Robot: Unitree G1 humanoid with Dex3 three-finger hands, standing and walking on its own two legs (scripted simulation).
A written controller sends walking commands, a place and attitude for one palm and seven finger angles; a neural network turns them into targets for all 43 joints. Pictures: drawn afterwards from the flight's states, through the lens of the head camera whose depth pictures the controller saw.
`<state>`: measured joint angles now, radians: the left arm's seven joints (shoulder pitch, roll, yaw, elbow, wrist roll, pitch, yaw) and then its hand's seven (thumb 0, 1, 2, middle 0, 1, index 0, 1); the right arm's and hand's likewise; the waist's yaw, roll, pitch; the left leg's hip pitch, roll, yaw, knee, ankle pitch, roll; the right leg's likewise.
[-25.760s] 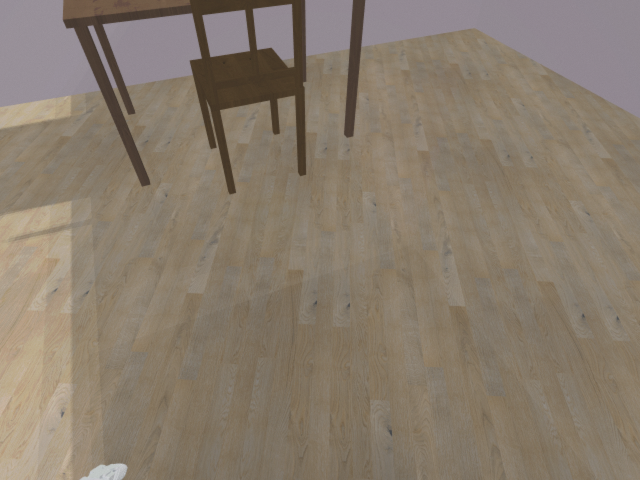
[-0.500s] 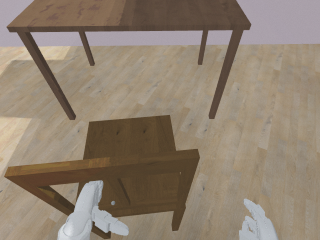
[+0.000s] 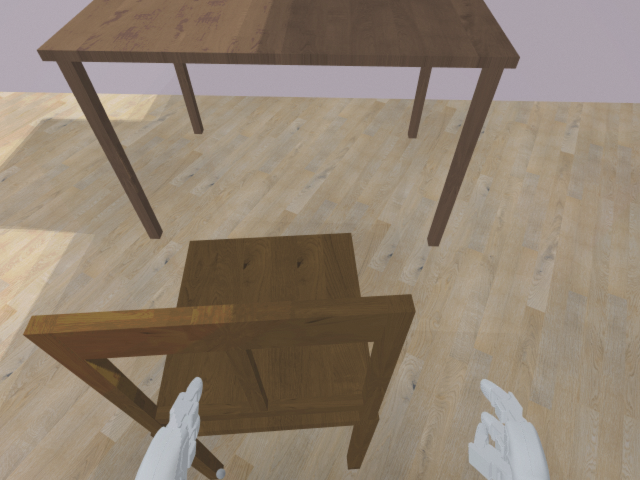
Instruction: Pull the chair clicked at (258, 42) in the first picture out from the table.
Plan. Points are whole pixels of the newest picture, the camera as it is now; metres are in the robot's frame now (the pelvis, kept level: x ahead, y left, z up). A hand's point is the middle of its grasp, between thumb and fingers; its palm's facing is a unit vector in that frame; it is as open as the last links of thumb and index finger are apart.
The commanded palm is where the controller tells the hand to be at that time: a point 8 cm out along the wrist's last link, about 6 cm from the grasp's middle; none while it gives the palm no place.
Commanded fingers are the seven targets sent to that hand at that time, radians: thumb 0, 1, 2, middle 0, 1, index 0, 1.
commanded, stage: draw the fingers out of the gap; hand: left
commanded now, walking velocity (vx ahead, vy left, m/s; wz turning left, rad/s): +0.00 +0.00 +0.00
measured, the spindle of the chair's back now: (250, 379) +0.27 +0.11 -0.05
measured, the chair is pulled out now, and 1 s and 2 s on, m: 0.58 0.58 0.58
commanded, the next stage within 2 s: draw the hand back to the body in 0.12 s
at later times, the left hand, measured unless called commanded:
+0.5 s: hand (188, 478) +0.14 +0.14 +0.05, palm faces +0.05 -1.00 -0.03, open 17.5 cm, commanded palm +0.09 +0.20 +0.06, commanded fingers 0.00 -0.55 0.20 0.00 0.00 0.00 0.00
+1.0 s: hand (94, 460) +0.14 +0.20 +0.10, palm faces +0.17 -0.89 -0.41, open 14.7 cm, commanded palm +0.11 +0.25 +0.15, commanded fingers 0.00 0.14 0.53 -0.09 -0.14 -0.09 -0.14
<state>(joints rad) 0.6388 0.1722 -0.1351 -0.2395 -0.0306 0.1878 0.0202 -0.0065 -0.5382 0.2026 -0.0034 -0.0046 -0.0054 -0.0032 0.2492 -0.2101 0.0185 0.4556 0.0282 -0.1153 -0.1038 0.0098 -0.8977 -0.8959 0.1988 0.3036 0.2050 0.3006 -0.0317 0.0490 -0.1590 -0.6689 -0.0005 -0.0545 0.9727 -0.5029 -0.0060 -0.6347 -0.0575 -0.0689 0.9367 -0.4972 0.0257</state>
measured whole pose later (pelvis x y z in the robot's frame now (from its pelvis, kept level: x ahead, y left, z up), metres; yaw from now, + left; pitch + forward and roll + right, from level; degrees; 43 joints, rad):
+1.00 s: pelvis -0.01 -0.01 +0.03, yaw +0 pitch +1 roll -2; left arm 0.70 0.35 0.08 -0.43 -0.04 0.03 0.10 -0.01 -0.19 0.37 -0.05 -0.08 -0.20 -0.15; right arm 0.21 -0.21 0.04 0.57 0.04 -0.12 -0.16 0.01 -0.90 -0.90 0.20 0.30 0.20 0.30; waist 0.04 0.09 -0.05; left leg -0.38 0.03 -0.07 0.77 -0.41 -0.02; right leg -0.33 -0.03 -0.09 0.70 -0.39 0.01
